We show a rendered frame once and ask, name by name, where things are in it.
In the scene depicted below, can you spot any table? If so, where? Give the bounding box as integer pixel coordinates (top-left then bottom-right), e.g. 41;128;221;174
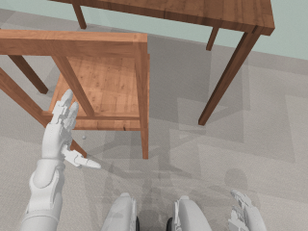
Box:
0;0;275;126

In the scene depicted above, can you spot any chair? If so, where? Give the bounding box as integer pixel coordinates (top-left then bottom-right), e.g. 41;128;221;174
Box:
0;29;150;160

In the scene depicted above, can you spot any left robot hand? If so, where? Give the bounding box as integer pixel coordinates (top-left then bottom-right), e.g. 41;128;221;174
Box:
41;89;102;170

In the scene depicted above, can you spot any robot left forearm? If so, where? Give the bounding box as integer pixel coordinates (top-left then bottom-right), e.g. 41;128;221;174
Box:
19;158;65;231

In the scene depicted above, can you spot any robot right shin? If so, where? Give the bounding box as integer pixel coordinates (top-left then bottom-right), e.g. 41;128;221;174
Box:
171;195;189;231

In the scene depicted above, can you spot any right robot hand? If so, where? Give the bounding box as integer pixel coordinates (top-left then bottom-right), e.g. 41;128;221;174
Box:
228;189;268;231

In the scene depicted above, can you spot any left robot thigh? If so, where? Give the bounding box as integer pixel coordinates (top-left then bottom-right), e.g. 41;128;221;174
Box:
100;196;137;231

